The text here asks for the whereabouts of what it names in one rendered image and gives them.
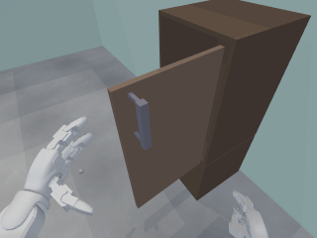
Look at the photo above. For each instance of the left robot hand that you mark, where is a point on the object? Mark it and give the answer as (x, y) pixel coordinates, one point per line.
(42, 175)

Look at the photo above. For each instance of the cupboard door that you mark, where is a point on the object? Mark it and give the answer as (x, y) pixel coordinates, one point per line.
(180, 97)

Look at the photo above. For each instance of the robot left forearm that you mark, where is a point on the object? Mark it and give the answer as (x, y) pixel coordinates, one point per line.
(25, 216)

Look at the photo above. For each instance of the right robot hand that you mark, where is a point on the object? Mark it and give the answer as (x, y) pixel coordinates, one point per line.
(252, 224)

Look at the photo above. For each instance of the handle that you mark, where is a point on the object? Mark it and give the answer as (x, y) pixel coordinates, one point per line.
(143, 118)

